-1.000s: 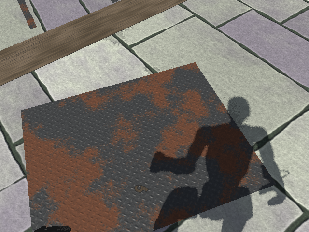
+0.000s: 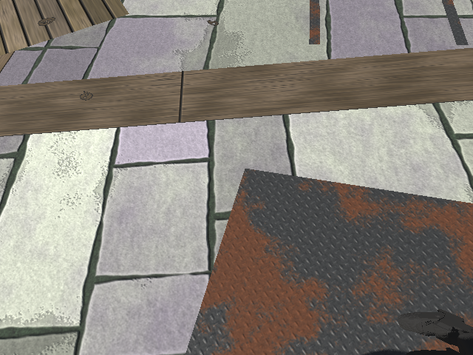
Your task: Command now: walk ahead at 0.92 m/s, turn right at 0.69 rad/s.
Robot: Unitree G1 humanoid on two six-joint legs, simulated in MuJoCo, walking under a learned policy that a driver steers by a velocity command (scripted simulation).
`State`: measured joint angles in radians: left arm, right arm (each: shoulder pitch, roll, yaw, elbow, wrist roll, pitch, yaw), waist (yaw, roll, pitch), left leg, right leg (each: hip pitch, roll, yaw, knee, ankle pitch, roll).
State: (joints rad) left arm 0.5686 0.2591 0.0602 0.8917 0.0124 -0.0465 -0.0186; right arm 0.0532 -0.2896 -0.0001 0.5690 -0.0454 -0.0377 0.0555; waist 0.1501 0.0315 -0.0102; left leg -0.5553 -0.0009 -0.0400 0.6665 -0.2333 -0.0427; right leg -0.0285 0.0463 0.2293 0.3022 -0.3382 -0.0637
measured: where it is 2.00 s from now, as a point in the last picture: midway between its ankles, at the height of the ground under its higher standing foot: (437, 136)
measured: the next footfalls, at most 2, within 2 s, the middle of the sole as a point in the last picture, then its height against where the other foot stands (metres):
left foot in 0.08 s outside the picture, level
right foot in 0.52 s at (357, 333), level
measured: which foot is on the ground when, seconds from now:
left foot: up 0.00-0.06, down 0.08-0.52, up 0.54-0.94, down 0.96-1.00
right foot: down 0.00-0.08, up 0.10-0.50, down 0.52-0.98, up 1.00-1.00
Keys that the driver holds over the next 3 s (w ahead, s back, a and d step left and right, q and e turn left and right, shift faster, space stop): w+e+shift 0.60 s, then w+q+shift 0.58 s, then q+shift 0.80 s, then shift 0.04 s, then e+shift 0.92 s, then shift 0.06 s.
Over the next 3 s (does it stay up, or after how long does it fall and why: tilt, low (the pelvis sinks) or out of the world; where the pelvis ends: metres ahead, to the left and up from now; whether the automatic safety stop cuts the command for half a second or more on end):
stays up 1.37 -0.49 0.00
